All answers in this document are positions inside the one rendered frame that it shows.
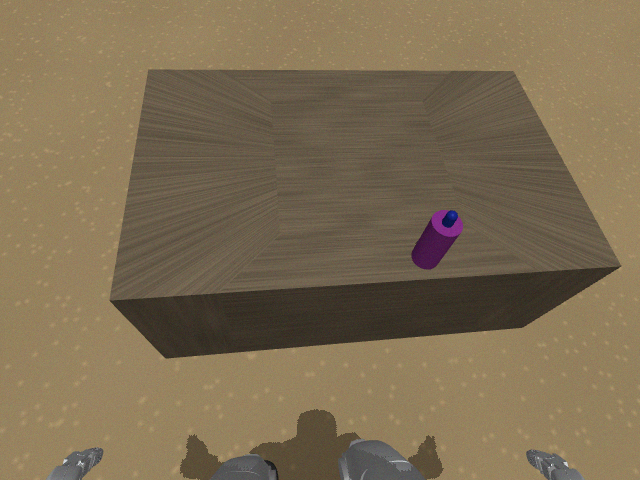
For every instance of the left robot hand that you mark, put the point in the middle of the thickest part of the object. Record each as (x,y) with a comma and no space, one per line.
(77,464)

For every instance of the right robot hand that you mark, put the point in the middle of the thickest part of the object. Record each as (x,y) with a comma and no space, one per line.
(552,466)

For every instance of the bottle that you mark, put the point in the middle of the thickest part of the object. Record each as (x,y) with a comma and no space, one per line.
(439,235)

